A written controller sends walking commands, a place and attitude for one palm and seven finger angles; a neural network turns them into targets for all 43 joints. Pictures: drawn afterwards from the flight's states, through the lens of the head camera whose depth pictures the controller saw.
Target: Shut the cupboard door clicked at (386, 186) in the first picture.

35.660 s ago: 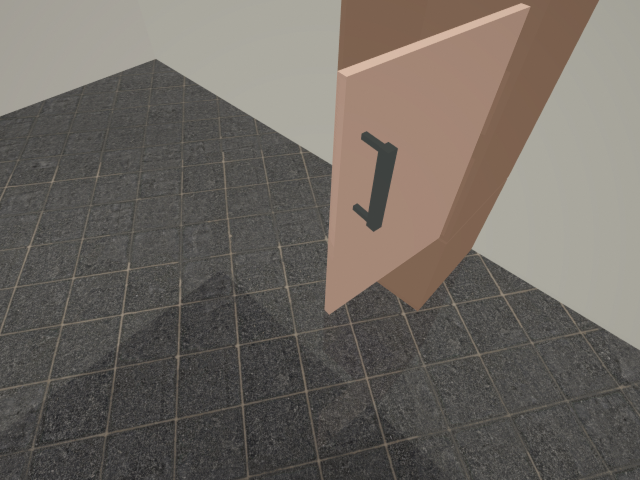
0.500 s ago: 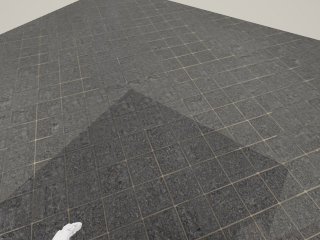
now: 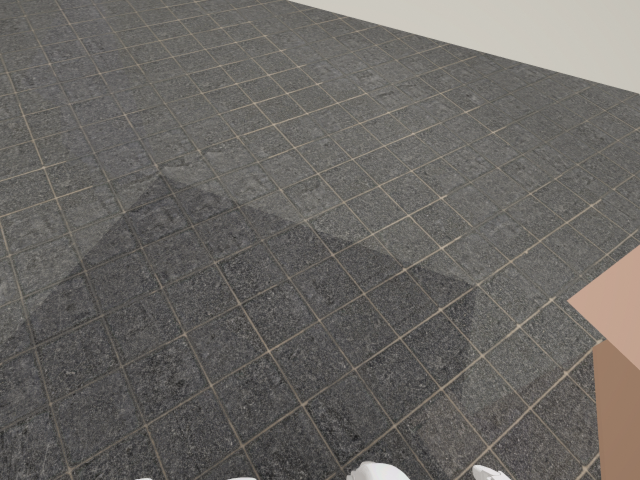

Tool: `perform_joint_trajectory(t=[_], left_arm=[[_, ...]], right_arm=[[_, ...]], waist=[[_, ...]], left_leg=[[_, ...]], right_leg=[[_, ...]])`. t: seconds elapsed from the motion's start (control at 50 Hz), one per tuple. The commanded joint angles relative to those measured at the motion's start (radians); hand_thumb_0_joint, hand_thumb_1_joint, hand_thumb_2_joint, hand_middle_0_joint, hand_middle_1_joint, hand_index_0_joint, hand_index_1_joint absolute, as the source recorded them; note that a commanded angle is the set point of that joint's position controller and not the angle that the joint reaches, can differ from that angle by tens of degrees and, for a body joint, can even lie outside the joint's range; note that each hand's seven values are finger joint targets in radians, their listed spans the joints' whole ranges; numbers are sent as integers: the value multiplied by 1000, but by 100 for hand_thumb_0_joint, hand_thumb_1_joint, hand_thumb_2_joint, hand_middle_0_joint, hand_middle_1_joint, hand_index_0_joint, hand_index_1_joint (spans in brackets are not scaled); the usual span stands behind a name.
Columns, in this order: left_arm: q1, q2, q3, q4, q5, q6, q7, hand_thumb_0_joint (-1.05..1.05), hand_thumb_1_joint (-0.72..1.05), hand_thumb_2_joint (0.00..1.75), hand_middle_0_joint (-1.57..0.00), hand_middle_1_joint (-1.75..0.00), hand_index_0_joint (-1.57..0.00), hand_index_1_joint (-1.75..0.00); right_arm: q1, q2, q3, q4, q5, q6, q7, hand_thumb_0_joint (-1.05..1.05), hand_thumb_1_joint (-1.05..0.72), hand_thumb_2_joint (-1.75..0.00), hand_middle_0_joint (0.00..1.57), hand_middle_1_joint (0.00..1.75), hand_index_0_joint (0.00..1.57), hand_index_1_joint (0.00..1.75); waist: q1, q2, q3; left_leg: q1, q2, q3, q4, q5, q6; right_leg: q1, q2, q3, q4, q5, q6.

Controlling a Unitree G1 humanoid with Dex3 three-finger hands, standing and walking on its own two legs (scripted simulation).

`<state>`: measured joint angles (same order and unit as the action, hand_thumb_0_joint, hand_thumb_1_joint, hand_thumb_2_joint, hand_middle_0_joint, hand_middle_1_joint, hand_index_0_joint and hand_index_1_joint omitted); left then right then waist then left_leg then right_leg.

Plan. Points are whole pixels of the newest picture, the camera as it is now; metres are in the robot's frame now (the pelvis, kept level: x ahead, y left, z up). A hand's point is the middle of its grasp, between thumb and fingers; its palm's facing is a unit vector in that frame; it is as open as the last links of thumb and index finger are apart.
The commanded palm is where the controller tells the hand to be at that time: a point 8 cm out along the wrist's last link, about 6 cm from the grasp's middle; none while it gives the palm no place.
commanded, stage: turn to face it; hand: left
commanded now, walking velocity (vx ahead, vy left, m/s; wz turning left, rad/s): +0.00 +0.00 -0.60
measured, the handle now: out of the picture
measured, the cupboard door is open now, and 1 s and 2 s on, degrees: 53 53 53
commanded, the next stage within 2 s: take the last steps up to it in 1.50 s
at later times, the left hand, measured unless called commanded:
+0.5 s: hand (235, 456) +0.16 +0.12 -0.14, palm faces -0.29 -0.92 -0.27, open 7.4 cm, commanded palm none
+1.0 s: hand (233, 405) +0.23 +0.14 -0.16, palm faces -0.52 -0.83 -0.20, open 7.4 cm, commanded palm none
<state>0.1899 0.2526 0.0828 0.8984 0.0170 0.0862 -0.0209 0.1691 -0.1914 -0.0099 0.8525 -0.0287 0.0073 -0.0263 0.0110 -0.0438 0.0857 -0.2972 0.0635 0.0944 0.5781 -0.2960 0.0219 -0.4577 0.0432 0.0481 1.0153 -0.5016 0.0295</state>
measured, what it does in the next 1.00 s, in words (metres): steps on the spot, turning right: right foot, then left foot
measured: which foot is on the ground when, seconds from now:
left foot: down 0.00-0.34, up 0.36-0.76, down 0.78-1.00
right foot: up 0.00-0.32, down 0.34-0.78, up 0.80-1.00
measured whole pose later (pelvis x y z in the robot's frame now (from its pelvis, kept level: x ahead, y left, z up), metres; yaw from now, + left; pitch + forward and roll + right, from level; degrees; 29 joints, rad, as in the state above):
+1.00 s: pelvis +0.05 +0.00 +0.01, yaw -35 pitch +1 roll -3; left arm 0.18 0.28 0.10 0.90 0.02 0.09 -0.04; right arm 0.19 -0.20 -0.01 0.86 -0.03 0.01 -0.03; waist 0.02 -0.02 0.09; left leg -0.23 0.10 0.16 0.49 -0.28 0.03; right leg -0.49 -0.01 0.00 1.15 -0.43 0.06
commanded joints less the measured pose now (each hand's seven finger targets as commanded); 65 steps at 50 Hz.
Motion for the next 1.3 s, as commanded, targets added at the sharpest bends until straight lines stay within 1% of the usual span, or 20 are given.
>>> perform_joint_trajectory(t=[0.0,0.22,0.28,0.32,0.36,0.46,0.62,0.7,0.72,0.76,0.78,0.82,0.9,1.12,1.18,1.2,1.22,1.24,1.26,1.28], left_arm=[[-16,72,32,-86,3,-24,-17,0,90,90,-20,-30,-20,-30],[-87,39,11,-113,4,-35,-22,0,90,90,-20,-30,-20,-30],[37,84,23,-77,5,-49,-15,0,90,90,-20,-30,-20,-30],[138,259,54,-42,11,-69,13,0,90,90,-20,-30,-20,-30],[98,228,49,-52,3,-63,34,0,90,90,-20,-30,-20,-30],[-17,151,21,-89,-2,-75,33,0,90,90,-20,-30,-20,-30],[39,176,35,-69,10,-72,31,0,90,90,-20,-30,-20,-30],[-20,178,38,-79,3,-60,29,0,90,90,-20,-30,-20,-30],[-46,156,34,-85,-1,-57,30,0,90,90,-20,-30,-20,-30],[9,63,14,-112,-14,-52,16,0,90,90,-20,-30,-20,-30],[-16,98,18,-110,-3,-49,14,0,90,90,-20,-30,-20,-30],[4,108,33,-84,7,-40,1,0,90,90,-20,-30,-20,-30],[-14,74,27,-79,3,-27,-16,0,90,90,-20,-30,-20,-30],[-103,42,5,-96,4,-33,-18,0,90,90,-20,-30,-20,-30],[7,67,11,-65,4,-47,-10,0,90,90,-20,-30,-20,-30],[77,135,22,-42,11,-60,-1,0,90,90,-20,-30,-20,-30],[134,244,41,-26,17,-73,16,0,90,90,-20,-30,-20,-30],[162,256,37,-10,-2,-72,28,0,90,90,-20,-30,-20,-30],[108,229,31,-23,0,-68,35,0,90,90,-20,-30,-20,-30],[54,197,33,-35,4,-73,45,0,90,90,-20,-30,-20,-30]], right_arm=[[29,-203,-60,-63,-5,-11,-23,0,-90,-90,20,30,20,30],[111,-238,-92,1,-4,-3,-2,0,-90,-90,20,30,20,30],[63,-242,-96,-7,7,1,5,0,-90,-90,20,30,20,30],[-5,-119,-65,-78,13,10,14,0,-90,-90,20,30,20,30],[-35,-139,-64,-75,16,32,2,0,-90,-90,20,30,20,30],[27,-142,-68,-23,9,35,12,0,-90,-90,20,30,20,30],[-49,-131,-62,-65,20,21,5,0,-90,-90,20,30,20,30],[28,-131,-61,-48,27,10,-3,0,-90,-90,20,30,20,30],[84,-148,-64,-31,27,2,-4,0,-90,-90,20,30,20,30],[125,-303,-88,-39,5,-11,-12,0,-90,-90,20,30,20,30],[124,-299,-82,-47,-3,-3,-15,0,-90,-90,20,30,20,30],[26,-232,-62,-73,-5,-11,-21,0,-90,-90,20,30,20,30],[45,-204,-58,-58,-3,-12,-23,0,-90,-90,20,30,20,30],[125,-234,-84,13,-5,-4,-3,0,-90,-90,20,30,20,30],[83,-244,-87,16,3,-2,1,0,-90,-90,20,30,20,30],[88,-206,-83,9,15,-1,8,0,-90,-90,20,30,20,30],[49,-114,-57,-37,16,2,13,0,-90,-90,20,30,20,30],[23,-148,-55,-41,18,24,2,0,-90,-90,20,30,20,30],[12,-130,-56,-35,18,31,2,0,-90,-90,20,30,20,30],[36,-125,-55,-21,14,28,-2,0,-90,-90,20,30,20,30]], waist=[[-10,207,-104],[-58,272,-120],[18,174,-168],[78,-280,-139],[55,-177,-91],[-19,-110,-127],[17,-92,-145],[-28,-113,-145],[-60,-67,-163],[-53,378,-204],[-64,287,-173],[-14,255,-137],[-17,194,-121],[-56,276,-108],[14,201,-149],[41,34,-186],[75,-275,-166],[84,-218,-169],[54,-144,-100],[23,-225,-116]], left_leg=[[162,268,-144,-246,397,97],[219,310,-2,-150,460,90],[98,265,72,29,338,3],[-306,30,95,442,-354,-100],[-381,58,-90,606,-273,-86],[-278,39,-81,547,-65,-120],[-213,-12,-81,277,-131,-117],[9,-45,-77,-4,-5,-98],[135,-17,-89,-143,98,-95],[312,382,-449,-283,328,66],[216,427,-441,-266,368,137],[154,347,-327,-261,418,126],[218,260,-129,-224,490,93],[206,301,-13,-165,504,95],[113,276,47,-28,390,21],[-5,207,100,121,227,-35],[-285,40,130,362,-320,-91],[-287,31,-21,514,-372,-86],[-333,40,-76,580,-299,-82],[-390,42,-90,601,-261,-88]], right_leg=[[-111,-66,-27,193,58,29],[57,-58,-157,-269,67,5],[310,-61,-144,-565,331,-33],[469,-423,354,-673,823,-195],[389,-395,299,-699,674,-250],[323,-254,151,-655,710,-190],[353,-268,298,-618,725,-234],[217,-217,324,-550,687,-173],[142,-170,284,-498,580,-126],[-113,40,26,-131,-104,-11],[-88,-7,30,51,-140,-11],[-111,-44,18,187,-40,10],[-126,-64,-27,178,68,34],[51,-61,-142,-229,65,1],[279,-59,-142,-528,306,-30],[432,-163,-15,-632,460,-67],[537,-405,322,-669,795,-167],[435,-463,342,-672,867,-252],[393,-418,269,-683,783,-258],[433,-375,276,-672,783,-244]])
